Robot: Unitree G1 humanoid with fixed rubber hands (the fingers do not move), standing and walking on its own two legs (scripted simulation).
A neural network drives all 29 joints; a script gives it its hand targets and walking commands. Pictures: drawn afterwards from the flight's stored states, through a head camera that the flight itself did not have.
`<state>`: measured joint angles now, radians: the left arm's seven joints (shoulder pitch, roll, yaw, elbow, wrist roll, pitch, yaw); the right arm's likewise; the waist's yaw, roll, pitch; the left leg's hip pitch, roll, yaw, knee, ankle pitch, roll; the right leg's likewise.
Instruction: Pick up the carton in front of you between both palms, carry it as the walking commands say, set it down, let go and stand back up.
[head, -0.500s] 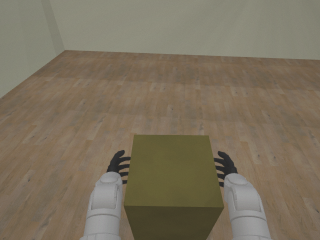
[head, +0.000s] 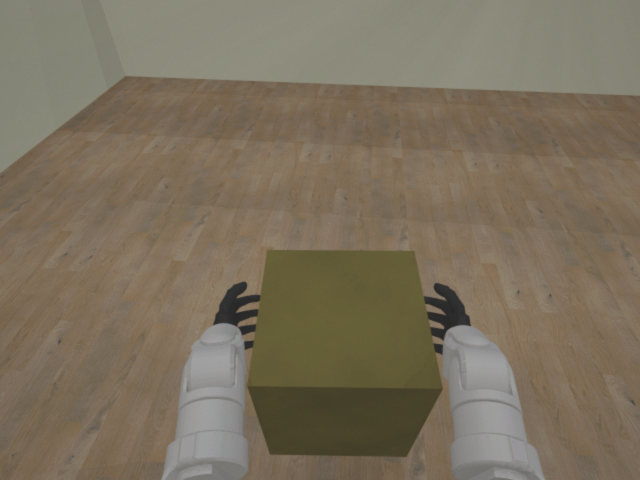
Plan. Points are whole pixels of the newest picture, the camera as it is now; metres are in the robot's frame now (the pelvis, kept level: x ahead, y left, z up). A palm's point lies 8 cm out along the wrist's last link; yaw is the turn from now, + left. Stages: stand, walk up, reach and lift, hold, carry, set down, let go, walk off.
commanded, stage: set down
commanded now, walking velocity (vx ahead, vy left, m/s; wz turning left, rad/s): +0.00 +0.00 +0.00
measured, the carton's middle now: (339, 356) +0.33 +0.00 -0.04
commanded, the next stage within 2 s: none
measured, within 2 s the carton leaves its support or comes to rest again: neither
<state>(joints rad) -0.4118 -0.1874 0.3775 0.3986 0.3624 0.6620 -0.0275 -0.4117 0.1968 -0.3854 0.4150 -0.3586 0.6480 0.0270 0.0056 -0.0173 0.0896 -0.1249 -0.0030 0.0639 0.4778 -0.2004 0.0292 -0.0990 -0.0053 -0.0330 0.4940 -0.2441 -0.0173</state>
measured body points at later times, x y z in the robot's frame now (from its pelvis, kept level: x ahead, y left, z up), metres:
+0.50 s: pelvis -0.03 +0.00 -0.08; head +0.20 +0.01 +0.30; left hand +0.39 +0.15 -0.18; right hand +0.38 -0.15 -0.17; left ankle +0.05 +0.10 -0.74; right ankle +0.03 -0.12 -0.74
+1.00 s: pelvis -0.05 +0.00 -0.22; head +0.23 +0.03 +0.14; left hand +0.45 +0.16 -0.31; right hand +0.43 -0.14 -0.31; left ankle +0.05 +0.10 -0.74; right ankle +0.03 -0.12 -0.74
